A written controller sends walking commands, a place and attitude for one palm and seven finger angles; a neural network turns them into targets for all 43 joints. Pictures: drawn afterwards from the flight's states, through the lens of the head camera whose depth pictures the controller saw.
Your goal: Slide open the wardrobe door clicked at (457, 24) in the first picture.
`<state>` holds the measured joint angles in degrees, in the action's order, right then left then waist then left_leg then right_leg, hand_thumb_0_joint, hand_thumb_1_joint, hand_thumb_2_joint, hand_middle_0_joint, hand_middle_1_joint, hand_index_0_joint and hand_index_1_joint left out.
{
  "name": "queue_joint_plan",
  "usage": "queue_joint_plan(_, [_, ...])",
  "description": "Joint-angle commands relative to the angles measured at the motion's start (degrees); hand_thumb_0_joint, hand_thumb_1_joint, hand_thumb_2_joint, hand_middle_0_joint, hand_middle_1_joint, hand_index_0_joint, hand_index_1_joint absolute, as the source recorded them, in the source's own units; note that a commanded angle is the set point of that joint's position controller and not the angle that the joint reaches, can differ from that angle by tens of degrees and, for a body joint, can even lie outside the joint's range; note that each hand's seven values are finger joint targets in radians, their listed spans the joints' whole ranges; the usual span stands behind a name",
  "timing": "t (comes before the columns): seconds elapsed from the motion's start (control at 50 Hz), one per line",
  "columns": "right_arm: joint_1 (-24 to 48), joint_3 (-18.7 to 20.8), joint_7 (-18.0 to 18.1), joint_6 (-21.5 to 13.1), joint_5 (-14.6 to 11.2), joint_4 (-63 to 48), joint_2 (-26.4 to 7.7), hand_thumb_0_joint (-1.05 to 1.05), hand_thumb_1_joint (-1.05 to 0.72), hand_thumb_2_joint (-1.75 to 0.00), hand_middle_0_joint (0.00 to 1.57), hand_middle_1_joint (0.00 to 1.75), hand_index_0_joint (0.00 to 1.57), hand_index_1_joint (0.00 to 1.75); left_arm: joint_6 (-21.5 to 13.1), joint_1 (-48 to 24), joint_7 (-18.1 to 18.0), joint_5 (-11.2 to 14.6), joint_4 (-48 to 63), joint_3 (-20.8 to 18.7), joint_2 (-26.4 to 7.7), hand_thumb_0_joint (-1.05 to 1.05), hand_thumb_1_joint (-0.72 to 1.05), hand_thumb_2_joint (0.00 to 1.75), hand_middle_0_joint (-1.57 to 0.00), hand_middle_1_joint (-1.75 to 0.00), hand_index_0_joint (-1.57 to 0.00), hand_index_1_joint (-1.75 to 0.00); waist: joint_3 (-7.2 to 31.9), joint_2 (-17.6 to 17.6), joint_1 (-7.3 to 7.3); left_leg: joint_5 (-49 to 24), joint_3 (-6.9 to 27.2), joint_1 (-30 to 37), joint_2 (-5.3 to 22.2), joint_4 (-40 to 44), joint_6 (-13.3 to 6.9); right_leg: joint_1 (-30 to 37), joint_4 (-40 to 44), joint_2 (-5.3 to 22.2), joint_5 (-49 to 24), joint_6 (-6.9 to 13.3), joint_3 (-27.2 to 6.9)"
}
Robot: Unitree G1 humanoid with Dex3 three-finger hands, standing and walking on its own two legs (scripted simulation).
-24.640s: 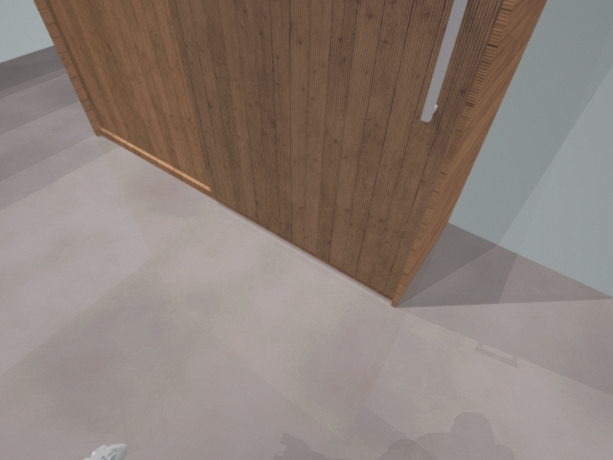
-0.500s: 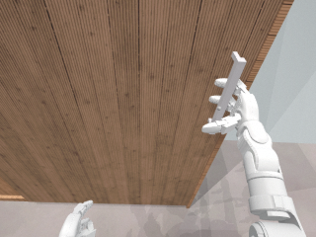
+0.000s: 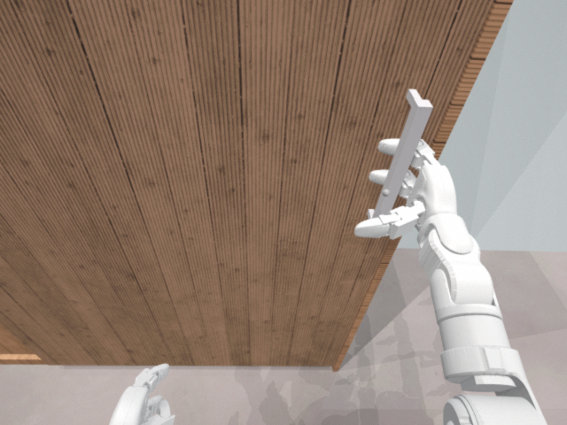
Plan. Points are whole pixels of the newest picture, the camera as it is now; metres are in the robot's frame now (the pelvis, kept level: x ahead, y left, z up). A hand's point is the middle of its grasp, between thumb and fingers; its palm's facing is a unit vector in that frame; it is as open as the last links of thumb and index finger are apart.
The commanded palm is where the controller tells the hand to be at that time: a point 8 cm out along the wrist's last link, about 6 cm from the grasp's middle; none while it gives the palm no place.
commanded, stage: grip the handle and tug to test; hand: right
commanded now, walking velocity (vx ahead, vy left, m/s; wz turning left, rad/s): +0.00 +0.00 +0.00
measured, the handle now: (391, 172) +0.45 -0.14 +0.15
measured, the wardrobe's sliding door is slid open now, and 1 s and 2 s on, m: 0.00 0.00 0.00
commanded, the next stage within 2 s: tug the door sideways, standing still in 1.50 s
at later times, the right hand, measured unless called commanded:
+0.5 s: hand (386, 192) +0.39 -0.11 +0.17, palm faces -0.03 +1.00 -0.01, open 10.3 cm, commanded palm +0.36 -0.16 +0.16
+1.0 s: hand (387, 190) +0.39 -0.11 +0.17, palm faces -0.05 +1.00 +0.01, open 5.6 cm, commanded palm +0.36 -0.16 +0.16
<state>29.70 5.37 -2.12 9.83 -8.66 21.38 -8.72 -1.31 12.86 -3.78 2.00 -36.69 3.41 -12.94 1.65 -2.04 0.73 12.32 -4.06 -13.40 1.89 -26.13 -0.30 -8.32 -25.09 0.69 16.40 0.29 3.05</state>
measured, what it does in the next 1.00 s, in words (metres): stands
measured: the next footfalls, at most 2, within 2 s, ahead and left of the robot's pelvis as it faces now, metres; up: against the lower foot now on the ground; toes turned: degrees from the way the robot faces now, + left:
none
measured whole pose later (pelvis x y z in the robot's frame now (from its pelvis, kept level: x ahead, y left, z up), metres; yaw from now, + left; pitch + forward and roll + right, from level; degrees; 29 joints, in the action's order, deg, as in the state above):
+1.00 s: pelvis +0.01 +0.00 +0.00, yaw +1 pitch +0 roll +0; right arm 26.2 7.0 -3.7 12.1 -9.5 16.3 -9.5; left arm 0.9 12.3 -3.7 2.1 -34.9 3.2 -13.2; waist 2.2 -2.1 0.0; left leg 12.5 -3.2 -12.3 1.2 -24.9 -0.2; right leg -6.9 -24.0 1.2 17.1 0.3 3.9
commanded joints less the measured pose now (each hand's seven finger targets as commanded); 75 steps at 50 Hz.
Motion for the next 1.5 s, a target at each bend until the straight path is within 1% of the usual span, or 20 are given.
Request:
queue_joint_plan(0.0, [25.18,-0.73,-1.46,-4.30,-0.49,-14.20,-3.62,0.00,0.50,-0.30,0.30,1.20,0.30,1.20,-3.42,-6.15,-0.34,0.20,8.62,-2.48,-6.38,0.00,0.90,0.90,-0.20,-0.30,-0.20,-0.30,15.28,2.14,-0.57,-16.98,1.01,7.33,-1.84,1.30,-1.86,2.71,1.91,-0.37,-17.93,0.68,-1.79])
queue_joint_plan(0.06, [24.61,0.80,-1.47,-4.40,-0.57,-13.80,-5.33,0.00,0.50,-0.30,0.30,1.20,0.30,1.20,-3.14,-6.23,-0.44,0.15,8.67,-2.43,-6.61,0.00,0.90,0.90,-0.20,-0.30,-0.20,-0.30,14.85,4.12,-0.47,-16.70,1.00,8.12,-1.87,1.63,-1.79,1.87,2.40,-0.31,-17.41,0.81,-1.81])
queue_joint_plan(0.18, [24.52,1.10,-1.80,-4.33,-0.68,-14.79,-5.68,0.00,0.22,-0.42,0.33,1.24,0.33,1.24,-3.09,-6.25,-0.48,0.18,8.80,-2.47,-6.51,0.00,0.90,0.90,-0.20,-0.30,-0.20,-0.30,15.55,2.59,-0.25,-18.07,1.08,8.85,-1.74,1.42,-1.87,2.03,2.22,-0.50,-18.33,0.75,-1.58])
queue_joint_plan(0.3, [22.17,0.96,-2.02,-4.35,-0.78,-15.47,-5.44,0.00,-0.06,-0.54,0.36,1.28,0.36,1.28,-2.97,-6.32,-0.26,0.21,9.06,-2.60,-6.64,0.00,0.90,0.90,-0.20,-0.30,-0.20,-0.30,15.63,4.53,-0.15,-19.56,1.06,9.39,-1.84,1.35,-1.74,2.11,2.07,-0.31,-19.21,0.91,-1.35])
queue_joint_plan(0.38, [20.74,0.74,-2.23,-4.34,-0.87,-17.20,-5.13,0.00,-0.25,-0.62,0.38,1.31,0.38,1.31,-2.98,-6.55,-0.19,0.14,9.41,-2.65,-6.54,0.00,0.90,0.90,-0.20,-0.30,-0.20,-0.30,16.17,3.27,0.10,-21.09,1.11,9.96,-1.75,1.17,-1.80,2.78,1.93,-0.40,-20.69,0.94,-1.12])
queue_joint_plan(0.52, [20.20,3.21,-2.70,-2.81,-1.37,-15.06,-7.38,0.00,-0.57,-0.76,0.42,1.35,0.42,1.35,-2.33,-6.90,-0.65,0.29,9.33,-2.50,-6.80,0.00,0.90,0.90,-0.20,-0.30,-0.20,-0.30,14.44,5.14,0.12,-20.25,1.45,10.20,-1.71,1.99,-1.57,1.05,2.28,-0.66,-18.39,1.24,-0.80])
queue_joint_plan(0.54, [20.05,4.52,-2.52,-2.93,-1.08,-15.54,-9.16,0.00,-0.62,-0.78,0.42,1.36,0.42,1.36,-2.11,-6.73,-0.65,0.28,9.32,-2.63,-6.98,0.00,0.90,0.90,-0.20,-0.30,-0.20,-0.30,15.23,4.54,0.53,-20.33,1.45,10.80,-1.69,1.89,-1.71,1.34,2.31,-0.62,-18.98,1.10,-0.79])
queue_joint_plan(0.56, [19.88,2.41,-2.80,-2.66,-1.18,-15.69,-6.56,0.00,-0.67,-0.80,0.43,1.37,0.43,1.37,-2.13,-7.05,-0.59,0.28,9.71,-2.41,-6.58,0.00,0.90,0.90,-0.20,-0.30,-0.20,-0.30,14.98,3.76,0.30,-21.07,1.28,10.44,-1.61,1.58,-1.71,1.54,2.31,-0.63,-19.87,1.13,-0.88])
queue_joint_plan(0.66, [19.43,3.05,-2.40,-2.35,-0.93,-16.25,-7.39,0.00,-0.90,-0.90,0.45,1.40,0.45,1.40,-1.76,-6.89,-0.44,0.31,9.85,-2.52,-6.60,0.00,0.90,0.90,-0.20,-0.30,-0.20,-0.30,15.60,2.29,0.52,-20.88,1.30,10.40,-1.62,1.53,-1.82,1.84,2.24,-0.51,-20.19,0.85,-0.86])
queue_joint_plan(0.74, [16.53,5.48,-2.25,-2.32,-1.11,-16.07,-9.43,0.00,-0.90,-0.90,0.45,1.40,0.45,1.40,-1.49,-6.51,-0.28,0.10,9.93,-2.75,-6.93,0.00,0.90,0.90,-0.20,-0.30,-0.20,-0.30,16.46,4.96,1.24,-23.20,1.26,11.96,-1.74,1.27,-1.80,1.65,2.08,-0.46,-21.79,0.92,-0.68])
queue_joint_plan(0.78, [17.39,4.70,-2.62,-2.14,-1.23,-16.66,-8.80,0.00,-0.90,-0.90,0.45,1.40,0.45,1.40,-1.24,-6.87,-0.35,0.24,10.08,-2.56,-6.73,0.00,0.90,0.90,-0.20,-0.30,-0.20,-0.30,15.76,5.31,0.72,-23.10,1.36,11.87,-1.58,1.47,-1.63,1.13,2.22,-0.46,-21.03,1.04,-0.44])
queue_joint_plan(0.86, [17.59,5.71,-2.41,-1.81,-1.22,-17.43,-9.72,0.00,-0.90,-0.90,0.45,1.40,0.45,1.40,-0.97,-6.86,-0.45,0.19,10.41,-2.62,-6.65,0.00,0.90,0.90,-0.20,-0.30,-0.20,-0.30,15.64,3.87,0.91,-22.48,1.40,11.50,-1.62,1.62,-1.73,1.53,2.45,-0.44,-21.11,0.98,-0.57])
queue_joint_plan(0.94, [17.09,2.93,-2.19,-1.37,-0.95,-18.41,-6.99,0.00,-0.90,-0.90,0.45,1.40,0.45,1.40,-0.80,-7.08,-0.23,0.28,10.61,-2.54,-6.50,0.00,0.90,0.90,-0.20,-0.30,-0.20,-0.30,15.38,2.14,0.76,-22.23,1.11,10.84,-1.74,1.35,-1.96,2.31,2.23,-0.26,-22.22,0.66,-0.70])
queue_joint_plan(1.06, [17.11,3.25,-1.38,-1.15,-0.54,-19.93,-7.31,0.00,-0.90,-0.90,0.45,1.40,0.45,1.40,-0.73,-6.84,-0.13,0.05,10.73,-2.69,-6.51,0.00,0.90,0.90,-0.20,-0.30,-0.20,-0.30,16.22,2.71,0.87,-23.07,1.11,11.14,-1.73,1.10,-1.93,2.73,2.11,-0.19,-23.24,0.72,-0.91])
queue_joint_plan(1.12, [13.31,2.67,-1.68,-1.17,-0.49,-21.20,-6.44,0.00,-0.90,-0.90,0.45,1.40,0.45,1.40,-0.57,-6.95,0.12,-0.01,10.88,-2.79,-6.38,0.00,0.90,0.90,-0.20,-0.30,-0.20,-0.30,17.12,4.02,1.24,-24.89,0.97,12.31,-1.76,0.72,-1.93,2.99,1.92,-0.05,-24.74,0.65,-0.68])
queue_joint_plan(1.16, [12.33,1.82,-1.84,-1.40,-0.43,-23.61,-5.74,0.00,-0.90,-0.90,0.45,1.40,0.45,1.40,-0.55,-7.20,0.41,-0.07,11.46,-2.84,-6.27,0.00,0.90,0.90,-0.20,-0.30,-0.20,-0.30,17.58,2.37,1.44,-25.87,1.01,12.59,-1.64,0.55,-1.98,3.71,1.86,0.03,-26.33,0.48,-0.64])
queue_joint_plan(1.3, [6.80,2.69,-2.46,0.63,-0.89,-25.82,-6.17,0.00,-0.90,-0.90,0.45,1.40,0.45,1.40,0.23,-8.06,0.47,-0.05,12.26,-2.64,-6.40,0.00,0.90,0.90,-0.20,-0.30,-0.20,-0.30,15.24,4.24,1.89,-26.21,0.84,13.08,-1.76,0.70,-1.89,2.22,2.23,0.08,-25.29,0.67,-0.47])
queue_joint_plan(1.38, [2.27,1.84,-2.74,1.80,-0.90,-30.13,-5.43,0.00,-0.90,-0.90,0.45,1.40,0.45,1.40,0.74,-8.62,0.80,-0.05,13.05,-2.63,-6.11,0.00,0.90,0.90,-0.20,-0.30,-0.20,-0.30,16.39,2.02,2.29,-29.51,0.94,14.19,-1.56,0.08,-1.89,3.03,1.69,0.16,-28.96,0.48,-0.14])
queue_joint_plan(1.44, [-3.24,3.45,-2.47,2.39,-0.87,-34.08,-7.05,0.00,-0.90,-0.90,0.45,1.40,0.45,1.40,1.13,-8.50,1.23,-0.29,13.76,-2.91,-6.32,0.00,0.90,0.90,-0.20,-0.30,-0.20,-0.30,18.28,2.86,3.23,-33.09,0.95,16.09,-1.54,-0.78,-1.96,3.42,1.12,0.36,-32.74,0.37,-0.24])
queue_joint_plan(1.48, [-5.56,2.29,-2.60,2.93,-1.04,-37.38,-5.63,0.00,-0.90,-0.90,0.45,1.40,0.45,1.40,1.27,-8.60,1.59,-0.37,14.39,-2.84,-5.87,0.00,0.90,0.90,-0.20,-0.30,-0.20,-0.30,18.72,2.80,3.10,-35.72,0.85,16.30,-1.38,-1.07,-1.79,3.86,0.79,0.40,-35.21,0.43,-0.14])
